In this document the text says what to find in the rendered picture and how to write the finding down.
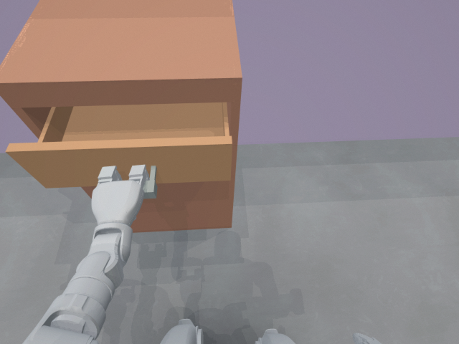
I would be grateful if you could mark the robot right shin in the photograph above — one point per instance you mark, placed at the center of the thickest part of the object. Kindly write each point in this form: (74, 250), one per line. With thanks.
(270, 331)

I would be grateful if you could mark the robot left forearm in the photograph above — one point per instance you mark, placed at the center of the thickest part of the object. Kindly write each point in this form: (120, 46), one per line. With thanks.
(81, 307)

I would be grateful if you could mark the cabinet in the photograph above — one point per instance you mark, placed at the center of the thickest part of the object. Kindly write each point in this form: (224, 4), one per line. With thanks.
(133, 52)

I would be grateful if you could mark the robot left upper arm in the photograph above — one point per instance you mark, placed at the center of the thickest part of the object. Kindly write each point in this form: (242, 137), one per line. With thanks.
(51, 335)

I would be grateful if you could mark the handle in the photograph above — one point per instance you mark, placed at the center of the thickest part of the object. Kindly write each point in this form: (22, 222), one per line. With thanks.
(150, 187)

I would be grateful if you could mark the robot left hand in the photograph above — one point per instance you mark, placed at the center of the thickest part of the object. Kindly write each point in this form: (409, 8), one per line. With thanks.
(115, 200)

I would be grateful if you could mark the left robot thigh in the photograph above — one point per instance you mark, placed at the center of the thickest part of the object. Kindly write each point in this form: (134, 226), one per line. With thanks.
(184, 334)

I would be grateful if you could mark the drawer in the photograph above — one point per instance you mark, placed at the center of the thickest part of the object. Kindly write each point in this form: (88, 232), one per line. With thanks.
(187, 142)

